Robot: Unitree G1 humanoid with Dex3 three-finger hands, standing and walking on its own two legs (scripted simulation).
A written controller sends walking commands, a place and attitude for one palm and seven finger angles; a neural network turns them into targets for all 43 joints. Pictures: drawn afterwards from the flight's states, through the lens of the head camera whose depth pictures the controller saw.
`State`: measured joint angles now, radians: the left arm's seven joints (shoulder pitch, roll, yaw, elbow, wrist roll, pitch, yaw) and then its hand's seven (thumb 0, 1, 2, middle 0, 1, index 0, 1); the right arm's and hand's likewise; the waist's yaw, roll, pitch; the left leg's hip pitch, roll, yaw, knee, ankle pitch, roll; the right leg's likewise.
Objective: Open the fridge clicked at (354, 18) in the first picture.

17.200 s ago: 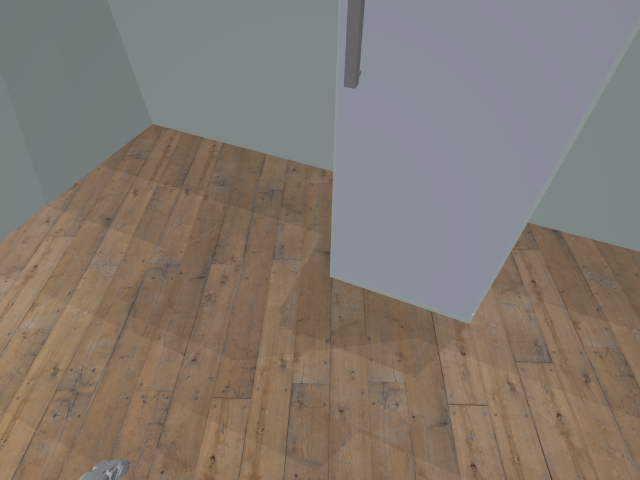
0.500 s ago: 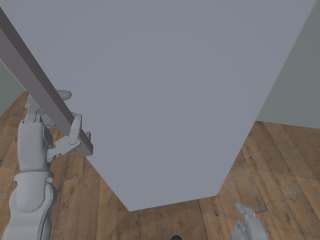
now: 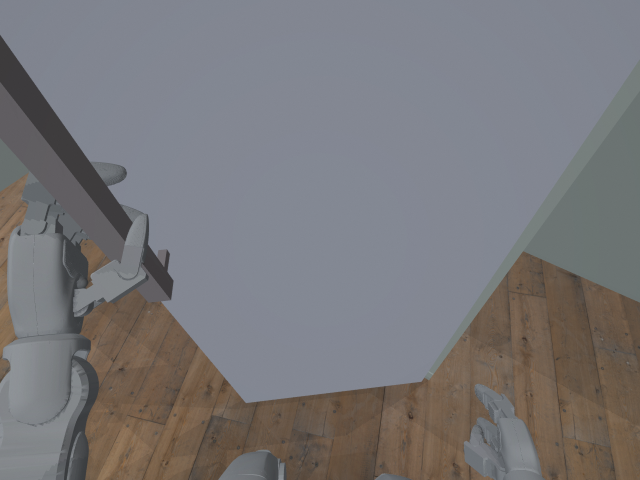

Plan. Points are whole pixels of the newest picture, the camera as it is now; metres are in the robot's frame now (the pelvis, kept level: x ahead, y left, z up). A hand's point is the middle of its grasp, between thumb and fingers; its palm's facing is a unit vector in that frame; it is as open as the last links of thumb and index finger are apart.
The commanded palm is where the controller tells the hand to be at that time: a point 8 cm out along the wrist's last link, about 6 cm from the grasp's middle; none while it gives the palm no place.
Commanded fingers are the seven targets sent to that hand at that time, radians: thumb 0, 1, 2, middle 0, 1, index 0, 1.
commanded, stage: walk backward, drawing the door open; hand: left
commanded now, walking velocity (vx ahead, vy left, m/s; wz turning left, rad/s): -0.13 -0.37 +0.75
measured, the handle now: (87, 172) +0.32 +0.19 +0.25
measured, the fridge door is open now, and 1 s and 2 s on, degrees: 39 75 73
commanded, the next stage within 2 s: stop walking and hold the door back in 0.84 s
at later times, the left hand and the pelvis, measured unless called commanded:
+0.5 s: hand (168, 412) +0.16 +0.11 +0.18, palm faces +0.65 -0.70 -0.29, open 7.3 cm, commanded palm +0.10 +0.13 +0.19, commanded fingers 0.00 0.90 0.90 -0.45 -1.40 -0.45 -1.40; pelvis -0.05 -0.20 -0.01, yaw +20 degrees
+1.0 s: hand out of the picture +0.07 +0.02 +0.18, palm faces +0.89 -0.36 -0.28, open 7.2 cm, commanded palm +0.01 +0.04 +0.18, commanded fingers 0.00 0.90 0.90 -0.45 -1.40 -0.45 -1.40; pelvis +0.00 -0.38 -0.01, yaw +40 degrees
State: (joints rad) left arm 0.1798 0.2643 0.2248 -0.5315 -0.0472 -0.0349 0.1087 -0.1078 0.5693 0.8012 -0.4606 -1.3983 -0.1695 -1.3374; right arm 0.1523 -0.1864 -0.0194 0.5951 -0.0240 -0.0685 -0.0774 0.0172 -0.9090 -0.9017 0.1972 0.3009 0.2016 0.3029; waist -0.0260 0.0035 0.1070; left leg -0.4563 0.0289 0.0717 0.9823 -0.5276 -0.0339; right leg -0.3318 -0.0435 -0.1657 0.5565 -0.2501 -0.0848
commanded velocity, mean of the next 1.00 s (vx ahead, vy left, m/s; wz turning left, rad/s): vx -0.10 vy -0.25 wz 0.69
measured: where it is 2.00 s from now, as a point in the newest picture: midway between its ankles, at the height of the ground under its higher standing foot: outside the picture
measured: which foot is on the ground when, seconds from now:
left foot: up 0.00-0.08, down 0.10-0.38, up 0.40-0.60, down 0.62-0.90, up 0.92-1.00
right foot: down 0.00-0.08, up 0.10-0.36, down 0.38-0.60, up 0.62-0.90, down 0.92-1.00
